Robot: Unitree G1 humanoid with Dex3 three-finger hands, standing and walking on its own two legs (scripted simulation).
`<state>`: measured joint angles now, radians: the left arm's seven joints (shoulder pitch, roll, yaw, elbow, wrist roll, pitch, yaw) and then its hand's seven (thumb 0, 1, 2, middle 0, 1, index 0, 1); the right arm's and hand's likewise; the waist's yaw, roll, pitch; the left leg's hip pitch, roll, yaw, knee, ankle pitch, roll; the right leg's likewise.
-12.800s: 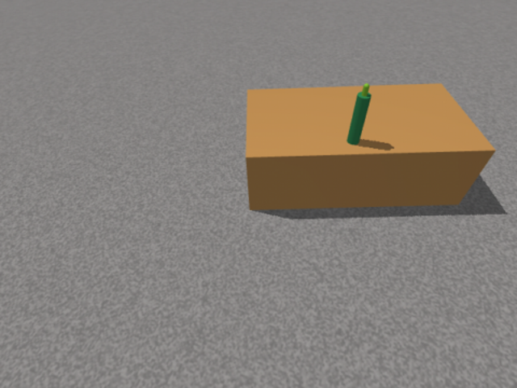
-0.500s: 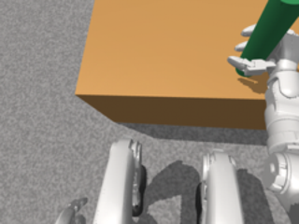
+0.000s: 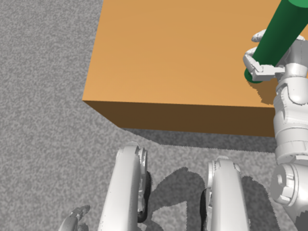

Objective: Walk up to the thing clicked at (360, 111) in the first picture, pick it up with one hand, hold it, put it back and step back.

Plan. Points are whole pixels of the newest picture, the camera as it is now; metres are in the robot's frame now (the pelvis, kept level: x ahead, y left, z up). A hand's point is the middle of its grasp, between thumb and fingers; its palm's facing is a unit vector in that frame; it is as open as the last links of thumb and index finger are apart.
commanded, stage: settle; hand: right
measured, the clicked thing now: (278, 37) +0.53 -0.17 +0.07
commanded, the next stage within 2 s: lift in 0.90 s
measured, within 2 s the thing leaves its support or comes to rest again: neither
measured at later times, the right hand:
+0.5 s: hand (270, 33) +0.55 -0.16 +0.07, palm faces +0.03 +1.00 -0.02, open 7.1 cm
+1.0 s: hand (278, 24) +0.54 -0.16 +0.09, palm faces +0.04 +1.00 -0.02, open 7.1 cm
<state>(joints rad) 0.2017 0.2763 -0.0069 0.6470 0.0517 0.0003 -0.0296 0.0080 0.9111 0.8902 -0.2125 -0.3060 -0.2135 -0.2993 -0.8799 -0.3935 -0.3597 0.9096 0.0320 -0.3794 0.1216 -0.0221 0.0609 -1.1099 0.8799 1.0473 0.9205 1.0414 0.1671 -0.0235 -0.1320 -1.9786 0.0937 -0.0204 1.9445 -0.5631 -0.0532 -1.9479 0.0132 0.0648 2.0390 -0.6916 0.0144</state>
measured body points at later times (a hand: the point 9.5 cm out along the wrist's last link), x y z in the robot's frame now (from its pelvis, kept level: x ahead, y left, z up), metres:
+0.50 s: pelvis +0.01 +0.00 +0.05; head +0.22 -0.02 +0.45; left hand +0.08 +0.28 -0.06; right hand +0.54 -0.21 +0.07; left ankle +0.11 +0.15 -0.41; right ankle +0.08 -0.12 -0.41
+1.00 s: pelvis +0.02 +0.00 +0.08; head +0.22 -0.02 +0.48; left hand +0.08 +0.28 -0.04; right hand +0.54 -0.21 +0.10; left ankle +0.11 +0.15 -0.41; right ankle +0.08 -0.12 -0.41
